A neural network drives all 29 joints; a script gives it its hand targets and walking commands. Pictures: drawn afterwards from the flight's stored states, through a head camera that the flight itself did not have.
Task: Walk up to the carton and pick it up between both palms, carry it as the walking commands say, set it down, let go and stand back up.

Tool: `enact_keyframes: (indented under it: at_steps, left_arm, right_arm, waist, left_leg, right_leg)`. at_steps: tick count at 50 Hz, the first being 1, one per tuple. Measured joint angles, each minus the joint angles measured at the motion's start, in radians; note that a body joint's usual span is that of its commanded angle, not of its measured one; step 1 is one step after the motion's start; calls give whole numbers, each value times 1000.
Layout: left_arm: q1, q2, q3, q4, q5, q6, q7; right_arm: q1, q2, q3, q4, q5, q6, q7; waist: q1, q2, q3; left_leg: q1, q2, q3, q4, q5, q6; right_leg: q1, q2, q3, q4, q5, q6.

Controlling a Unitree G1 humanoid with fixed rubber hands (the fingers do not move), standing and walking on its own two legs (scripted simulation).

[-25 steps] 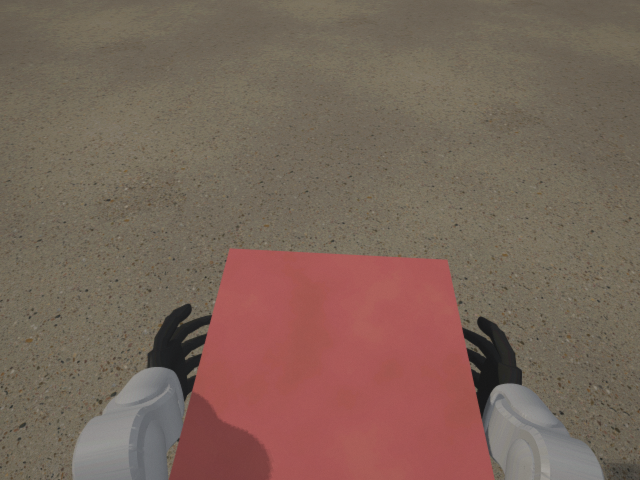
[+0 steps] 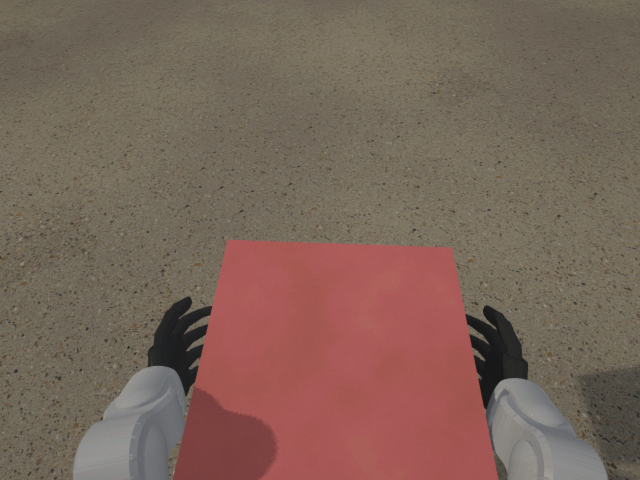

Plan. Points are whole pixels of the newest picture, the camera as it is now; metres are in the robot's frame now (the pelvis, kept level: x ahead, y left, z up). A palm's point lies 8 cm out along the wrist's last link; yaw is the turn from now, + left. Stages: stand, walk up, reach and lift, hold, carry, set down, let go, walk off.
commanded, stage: carry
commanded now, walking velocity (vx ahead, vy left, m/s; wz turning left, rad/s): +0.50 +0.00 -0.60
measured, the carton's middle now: (333, 384) +0.25 +0.00 +0.00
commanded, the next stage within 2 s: none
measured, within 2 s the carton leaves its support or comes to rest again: neither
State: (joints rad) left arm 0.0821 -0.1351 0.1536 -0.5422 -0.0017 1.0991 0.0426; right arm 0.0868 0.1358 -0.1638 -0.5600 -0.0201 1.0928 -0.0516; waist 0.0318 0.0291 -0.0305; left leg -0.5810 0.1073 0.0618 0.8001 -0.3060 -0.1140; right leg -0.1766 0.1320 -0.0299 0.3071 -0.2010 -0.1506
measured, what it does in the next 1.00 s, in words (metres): walks ahead, turning right: left foot, then right foot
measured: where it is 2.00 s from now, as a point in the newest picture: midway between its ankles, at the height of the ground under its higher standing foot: (526, 304)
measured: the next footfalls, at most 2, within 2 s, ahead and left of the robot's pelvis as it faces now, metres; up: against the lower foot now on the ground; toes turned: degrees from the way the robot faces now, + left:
left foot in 0.18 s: +0.28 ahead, +0.10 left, +0.00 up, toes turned +0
right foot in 0.62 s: +0.54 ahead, -0.23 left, +0.00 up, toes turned -32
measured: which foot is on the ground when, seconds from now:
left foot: up 0.00-0.16, down 0.18-0.66, up 0.68-1.00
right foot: down 0.00-0.20, up 0.22-0.60, down 0.62-1.00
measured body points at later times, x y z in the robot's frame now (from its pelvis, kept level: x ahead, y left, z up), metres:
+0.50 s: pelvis +0.32 -0.03 -0.01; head +0.32 -0.02 +0.44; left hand +0.61 +0.03 +0.07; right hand +0.47 -0.29 +0.08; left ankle +0.24 +0.10 -0.74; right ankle +0.35 -0.18 -0.69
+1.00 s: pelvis +0.62 -0.23 -0.01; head +0.64 -0.25 +0.44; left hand +0.91 -0.22 +0.06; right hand +0.72 -0.51 +0.06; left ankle +0.78 -0.18 -0.73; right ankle +0.50 -0.21 -0.74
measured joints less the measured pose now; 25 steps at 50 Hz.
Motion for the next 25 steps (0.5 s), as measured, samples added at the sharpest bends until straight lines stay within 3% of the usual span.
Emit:
enact_keyframes:
  at_steps: [6, 9, 10, 12, 14, 18, 22, 25]
  left_arm:
    - [21, -3, -4, -21, 6, 19, -6]
    - [15, 0, 4, -35, 13, 48, -6]
    - [12, 9, 11, -33, 13, 55, -6]
    - [4, 34, 19, -21, 11, 70, -4]
    - [-4, 47, 19, -8, 7, 85, -2]
    - [-30, 29, 11, 23, 10, 101, 1]
    - [-39, 6, 15, 12, 16, 103, -1]
    - [-32, 4, 8, -16, 16, 93, -1]
  right_arm:
    - [9, 1, 3, -27, -2, 38, -3]
    - [5, 0, 11, -16, 0, 44, -5]
    - [-4, -1, 21, 1, -2, 44, -8]
    - [-33, -4, 42, 42, -12, 50, -15]
    - [-39, -5, 45, 55, -16, 62, -20]
    - [-14, -2, 17, 39, -13, 73, -21]
    - [-11, -1, 0, 11, -1, 79, -22]
    - [-19, -2, -5, -15, 7, 84, -21]
  waist:
    - [-7, -14, -63]
    - [-12, -27, -88]
    - [-17, -39, -92]
    - [-16, -55, -87]
    - [-20, -49, -86]
    - [-41, -33, -89]
    - [-63, -26, -68]
    - [-71, -27, -53]
  left_leg:
    - [42, -44, 43, -189, 85, 11]
    - [122, -71, 84, -308, 106, 35]
    - [150, -72, 101, -322, 175, 76]
    - [198, -62, 153, -299, 154, 139]
    - [256, -49, 193, -310, 95, 156]
    - [372, -37, 237, -370, 39, 133]
    - [490, -12, 271, -412, -22, 104]
    - [578, 12, 299, -429, -76, 69]
  right_leg:
    - [147, 3, 113, -45, -90, 9]
    - [190, 6, 159, 22, -175, 15]
    - [170, 6, 157, 117, -209, 22]
    - [52, -24, 86, 429, -216, 65]
    - [-71, -64, 26, 657, -170, 88]
    - [-257, -157, -29, 772, -98, 122]
    - [-379, -208, -55, 682, -47, 134]
    - [-431, -218, -87, 576, 25, 127]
